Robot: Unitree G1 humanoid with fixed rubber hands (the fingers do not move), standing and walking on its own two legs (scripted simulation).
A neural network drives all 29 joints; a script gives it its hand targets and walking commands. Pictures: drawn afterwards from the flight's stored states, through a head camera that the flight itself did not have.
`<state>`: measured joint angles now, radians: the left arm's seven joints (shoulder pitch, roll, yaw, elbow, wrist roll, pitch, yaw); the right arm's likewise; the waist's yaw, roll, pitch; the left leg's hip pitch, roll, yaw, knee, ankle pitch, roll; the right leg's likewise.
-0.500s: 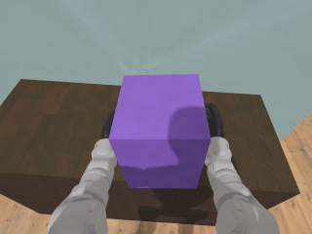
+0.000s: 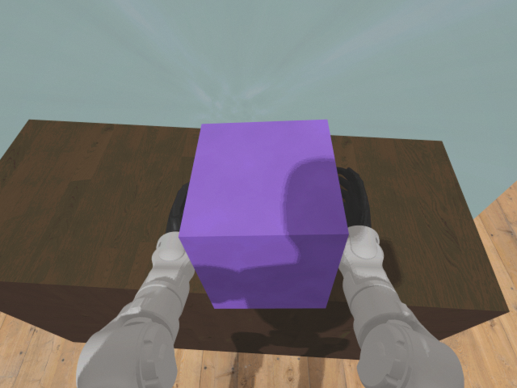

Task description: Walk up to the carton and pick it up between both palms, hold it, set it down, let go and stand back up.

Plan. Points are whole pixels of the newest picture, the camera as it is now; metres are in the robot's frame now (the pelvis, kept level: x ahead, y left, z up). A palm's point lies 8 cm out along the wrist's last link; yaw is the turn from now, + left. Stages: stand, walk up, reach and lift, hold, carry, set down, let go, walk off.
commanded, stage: set down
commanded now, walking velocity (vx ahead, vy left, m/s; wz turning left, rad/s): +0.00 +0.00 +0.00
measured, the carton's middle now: (266, 220) +0.40 +0.02 +0.00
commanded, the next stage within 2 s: none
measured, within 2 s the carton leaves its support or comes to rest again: rests again in 0.12 s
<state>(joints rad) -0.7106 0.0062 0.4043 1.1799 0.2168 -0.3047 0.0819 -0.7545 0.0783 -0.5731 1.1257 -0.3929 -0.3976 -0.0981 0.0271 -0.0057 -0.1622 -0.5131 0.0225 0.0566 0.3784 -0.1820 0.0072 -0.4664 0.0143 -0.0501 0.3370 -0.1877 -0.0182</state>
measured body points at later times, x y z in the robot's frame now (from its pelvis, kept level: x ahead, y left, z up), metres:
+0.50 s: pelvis -0.01 +0.00 -0.01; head +0.07 +0.00 +0.43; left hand +0.42 +0.18 +0.03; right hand +0.43 -0.13 +0.02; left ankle -0.02 +0.11 -0.74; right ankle -0.04 -0.11 -0.74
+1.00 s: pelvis -0.04 +0.00 -0.01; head +0.02 +0.02 +0.43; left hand +0.43 +0.18 +0.07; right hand +0.44 -0.16 +0.10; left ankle -0.02 +0.11 -0.74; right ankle -0.04 -0.11 -0.74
